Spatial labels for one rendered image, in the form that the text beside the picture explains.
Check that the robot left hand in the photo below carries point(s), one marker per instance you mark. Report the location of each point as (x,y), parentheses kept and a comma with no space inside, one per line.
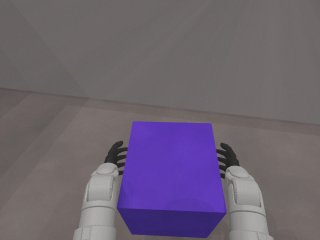
(113,158)

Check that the carton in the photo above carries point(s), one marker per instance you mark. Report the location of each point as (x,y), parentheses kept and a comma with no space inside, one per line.
(171,183)

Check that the right robot forearm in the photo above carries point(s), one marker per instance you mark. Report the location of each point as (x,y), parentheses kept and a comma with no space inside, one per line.
(245,206)

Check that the left robot forearm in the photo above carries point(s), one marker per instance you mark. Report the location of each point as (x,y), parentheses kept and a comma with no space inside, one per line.
(97,220)

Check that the robot right hand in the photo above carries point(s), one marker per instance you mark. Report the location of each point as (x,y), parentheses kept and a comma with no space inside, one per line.
(229,160)

